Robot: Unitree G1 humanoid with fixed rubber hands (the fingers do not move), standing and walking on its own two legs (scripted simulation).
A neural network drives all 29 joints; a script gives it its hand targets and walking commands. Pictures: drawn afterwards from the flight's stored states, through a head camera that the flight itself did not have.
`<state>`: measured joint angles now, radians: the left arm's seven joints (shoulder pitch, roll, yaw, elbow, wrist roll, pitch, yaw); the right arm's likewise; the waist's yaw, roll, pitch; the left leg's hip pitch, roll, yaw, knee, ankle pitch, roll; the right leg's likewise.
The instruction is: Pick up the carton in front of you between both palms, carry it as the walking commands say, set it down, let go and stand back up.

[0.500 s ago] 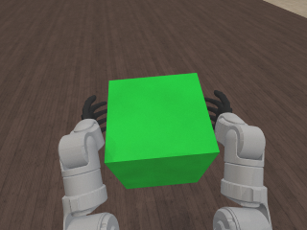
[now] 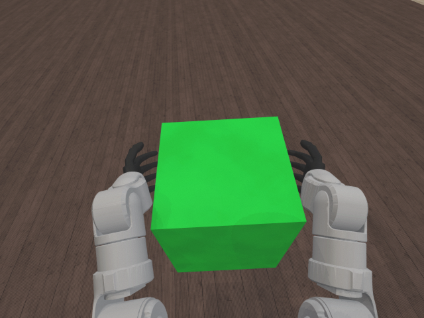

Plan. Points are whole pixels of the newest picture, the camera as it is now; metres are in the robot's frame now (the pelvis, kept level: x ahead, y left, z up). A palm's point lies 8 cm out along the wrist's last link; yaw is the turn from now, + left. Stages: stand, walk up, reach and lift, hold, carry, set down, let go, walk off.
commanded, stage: carry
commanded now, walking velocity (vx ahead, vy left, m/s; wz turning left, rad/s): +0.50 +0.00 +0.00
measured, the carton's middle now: (223, 201) +0.34 +0.00 +0.06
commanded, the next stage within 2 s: none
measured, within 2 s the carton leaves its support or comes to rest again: neither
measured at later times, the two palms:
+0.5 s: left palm (148, 123) +0.57 +0.18 +0.09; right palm (268, 121) +0.55 -0.12 +0.09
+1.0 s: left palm (180, 72) +0.87 +0.12 +0.07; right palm (268, 70) +0.87 -0.18 +0.06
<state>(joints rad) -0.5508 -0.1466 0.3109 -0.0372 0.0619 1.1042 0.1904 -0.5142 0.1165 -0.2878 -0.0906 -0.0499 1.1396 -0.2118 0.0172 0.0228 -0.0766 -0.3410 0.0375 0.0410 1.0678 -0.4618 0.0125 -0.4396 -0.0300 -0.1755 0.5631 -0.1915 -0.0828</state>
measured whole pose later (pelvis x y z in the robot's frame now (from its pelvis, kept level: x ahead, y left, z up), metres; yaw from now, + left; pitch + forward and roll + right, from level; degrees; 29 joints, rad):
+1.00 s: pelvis +0.65 -0.03 +0.00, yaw +1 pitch +2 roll +0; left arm 0.05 -0.13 0.05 -0.42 0.01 1.13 0.15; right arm 0.07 0.13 -0.05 -0.46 -0.02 1.16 -0.16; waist 0.02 0.04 -0.11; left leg -0.20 0.09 0.04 1.07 -0.43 -0.01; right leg -0.46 -0.06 -0.24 0.55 -0.14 -0.08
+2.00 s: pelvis +1.32 -0.03 -0.01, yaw +0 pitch +2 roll -1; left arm 0.09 -0.14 0.04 -0.56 0.01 1.16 0.16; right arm 0.11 0.14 -0.03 -0.56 0.00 1.16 -0.15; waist 0.00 0.02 -0.11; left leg 0.17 0.08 0.19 0.31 -0.48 -0.06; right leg -0.49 -0.06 -0.23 0.48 -0.04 -0.04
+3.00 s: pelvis +1.80 -0.04 +0.01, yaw -1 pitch +3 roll +0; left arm 0.06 -0.13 0.06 -0.52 0.02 1.17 0.14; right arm 0.07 0.13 -0.03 -0.52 -0.03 1.18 -0.15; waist 0.00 0.01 -0.15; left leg -0.26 0.06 0.21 0.47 -0.26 0.01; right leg -0.21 -0.07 -0.14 0.47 -0.32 0.02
